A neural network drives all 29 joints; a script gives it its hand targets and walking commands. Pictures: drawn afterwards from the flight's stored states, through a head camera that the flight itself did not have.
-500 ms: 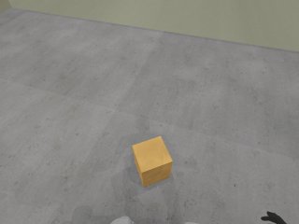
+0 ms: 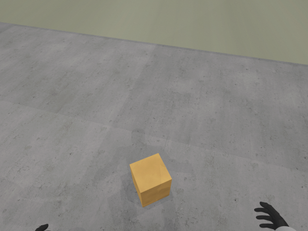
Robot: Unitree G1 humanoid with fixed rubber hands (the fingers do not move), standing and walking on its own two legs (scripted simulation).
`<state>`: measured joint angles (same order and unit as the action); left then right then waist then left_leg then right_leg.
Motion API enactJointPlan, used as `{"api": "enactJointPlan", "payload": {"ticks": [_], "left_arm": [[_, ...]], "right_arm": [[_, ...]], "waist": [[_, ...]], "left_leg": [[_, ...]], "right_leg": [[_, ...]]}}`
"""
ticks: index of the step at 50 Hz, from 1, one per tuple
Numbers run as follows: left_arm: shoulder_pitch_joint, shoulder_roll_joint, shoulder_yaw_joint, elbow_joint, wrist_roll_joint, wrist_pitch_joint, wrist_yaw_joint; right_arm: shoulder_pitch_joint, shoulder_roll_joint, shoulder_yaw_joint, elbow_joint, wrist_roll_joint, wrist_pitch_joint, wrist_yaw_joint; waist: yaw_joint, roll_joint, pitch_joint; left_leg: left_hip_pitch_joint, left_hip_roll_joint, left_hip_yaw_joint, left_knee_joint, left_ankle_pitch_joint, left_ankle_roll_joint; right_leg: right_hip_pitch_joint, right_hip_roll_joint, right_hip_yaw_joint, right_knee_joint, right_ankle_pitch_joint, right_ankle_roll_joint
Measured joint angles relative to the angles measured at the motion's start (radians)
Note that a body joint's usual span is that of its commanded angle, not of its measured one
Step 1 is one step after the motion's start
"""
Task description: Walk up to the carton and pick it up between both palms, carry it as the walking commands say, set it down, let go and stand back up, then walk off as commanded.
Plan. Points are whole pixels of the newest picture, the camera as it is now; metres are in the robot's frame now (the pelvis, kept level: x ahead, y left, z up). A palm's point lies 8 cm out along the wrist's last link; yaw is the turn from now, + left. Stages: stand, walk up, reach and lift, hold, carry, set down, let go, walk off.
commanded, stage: walk up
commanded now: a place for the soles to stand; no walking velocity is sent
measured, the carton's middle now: (150, 180) +0.51 +0.03 -0.64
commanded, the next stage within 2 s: none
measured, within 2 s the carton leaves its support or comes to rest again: neither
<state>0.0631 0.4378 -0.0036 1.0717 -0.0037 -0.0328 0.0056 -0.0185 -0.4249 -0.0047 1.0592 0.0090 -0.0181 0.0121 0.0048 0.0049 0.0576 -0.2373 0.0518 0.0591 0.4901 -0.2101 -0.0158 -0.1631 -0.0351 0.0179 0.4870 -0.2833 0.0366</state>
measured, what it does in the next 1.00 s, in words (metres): steps to the right, turning left: right foot, then left foot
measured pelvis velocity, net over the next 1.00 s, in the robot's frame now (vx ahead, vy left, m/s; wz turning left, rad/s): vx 0.10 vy -0.15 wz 0.35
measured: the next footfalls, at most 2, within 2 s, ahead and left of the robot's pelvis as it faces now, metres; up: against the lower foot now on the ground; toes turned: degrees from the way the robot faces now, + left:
right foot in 0.36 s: +0.10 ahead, -0.23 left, +0.00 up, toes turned +1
left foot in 0.64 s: +0.11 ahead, +0.00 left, +0.00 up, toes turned +20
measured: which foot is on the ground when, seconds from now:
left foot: down 0.00-0.36, up 0.38-0.62, down 0.64-1.00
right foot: down 0.00-0.10, up 0.12-0.34, down 0.36-0.64, up 0.66-0.78, down 0.80-1.00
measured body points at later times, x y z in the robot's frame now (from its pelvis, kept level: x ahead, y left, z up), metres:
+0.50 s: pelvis +0.03 -0.11 -0.02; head +0.05 -0.10 +0.43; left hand +0.08 +0.24 -0.12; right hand +0.12 -0.49 -0.09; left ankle +0.05 +0.03 -0.69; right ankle +0.06 -0.22 -0.74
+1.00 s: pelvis +0.10 -0.15 -0.02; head +0.13 -0.14 +0.43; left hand +0.07 +0.22 -0.10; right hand +0.36 -0.41 -0.11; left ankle +0.08 -0.02 -0.74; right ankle +0.13 -0.27 -0.74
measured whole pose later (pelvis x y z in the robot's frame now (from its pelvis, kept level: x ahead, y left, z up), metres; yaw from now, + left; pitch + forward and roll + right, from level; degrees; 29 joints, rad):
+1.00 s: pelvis +0.10 -0.15 -0.02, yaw +20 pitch -1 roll +1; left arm 0.23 0.50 0.05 0.77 0.01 -0.05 0.01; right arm 0.14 -0.47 -0.06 0.78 -0.01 -0.02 0.01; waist 0.03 -0.01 0.09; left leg -0.35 -0.02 -0.01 0.71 -0.35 0.05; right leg -0.31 -0.12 -0.11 0.75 -0.42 0.02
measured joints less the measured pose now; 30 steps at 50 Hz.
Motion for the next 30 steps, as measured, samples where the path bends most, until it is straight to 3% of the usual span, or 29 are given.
{"api": "enactJointPlan", "payload": {"ticks": [5,7,9,11,17,20,23,26,30], "left_arm": [[-0.017,-0.003,0.013,0.006,0.017,0.017,-0.015],[-0.018,0.016,0.043,-0.06,0.043,0.051,-0.043],[-0.014,0.039,0.071,-0.129,0.056,0.077,-0.066],[-0.004,0.059,0.098,-0.182,0.061,0.089,-0.086],[0.05,0.08,0.146,-0.273,0.067,0.114,-0.132],[0.097,0.075,0.149,-0.302,0.074,0.098,-0.12],[0.144,0.034,0.133,-0.31,0.055,0.093,-0.102],[0.185,0.015,0.117,-0.316,0.047,0.08,-0.082],[0.224,0.026,0.101,-0.313,0.033,0.058,-0.061]], "right_arm": [[0.03,-0.001,-0.009,0.028,-0.004,-0.004,-0.004],[0.099,-0.006,-0.037,-0.002,-0.01,-0.026,-0.025],[0.179,-0.022,-0.063,-0.029,-0.018,-0.045,-0.049],[0.251,-0.045,-0.082,-0.046,-0.029,-0.054,-0.065],[0.381,-0.13,-0.115,-0.097,-0.054,-0.055,-0.084],[0.396,-0.147,-0.109,-0.127,-0.052,-0.04,-0.102],[0.372,-0.126,-0.098,-0.145,-0.037,-0.038,-0.106],[0.357,-0.096,-0.084,-0.159,-0.03,-0.041,-0.075],[0.327,-0.059,-0.068,-0.187,-0.025,-0.043,-0.037]], "waist": [[-0.007,0.0,-0.002],[-0.002,-0.019,-0.005],[-0.005,-0.041,0.001],[-0.016,-0.061,0.011],[-0.046,-0.071,0.025],[-0.032,-0.061,0.024],[-0.015,-0.041,0.039],[0.016,-0.045,0.032],[0.047,-0.06,0.019]], "left_leg": [[0.024,-0.002,0.001,-0.055,0.029,0.001],[0.007,-0.008,-0.008,-0.044,0.024,0.006],[-0.006,-0.012,-0.021,-0.039,0.022,0.007],[-0.011,-0.01,-0.036,-0.033,0.022,0.0],[-0.069,0.034,-0.095,0.093,-0.052,-0.021],[-0.173,0.031,-0.148,0.332,-0.26,0.028],[-0.257,-0.008,-0.127,0.538,-0.281,0.032],[-0.256,-0.028,-0.047,0.499,-0.259,0.026],[-0.172,-0.062,0.0,0.294,-0.18,0.043]], "right_leg": [[0.013,-0.002,-0.005,-0.031,0.001,-0.012],[-0.059,-0.003,-0.005,0.127,-0.119,-0.041],[-0.157,-0.009,0.007,0.326,-0.136,-0.048],[-0.224,-0.027,0.019,0.413,-0.136,-0.046],[-0.242,-0.055,0.01,0.301,-0.159,-0.063],[-0.226,-0.035,-0.031,0.27,-0.062,-0.044],[-0.177,-0.027,-0.085,0.247,-0.071,-0.049],[-0.128,-0.029,-0.126,0.196,-0.07,-0.066],[-0.097,-0.036,-0.166,0.179,-0.089,-0.064]]}}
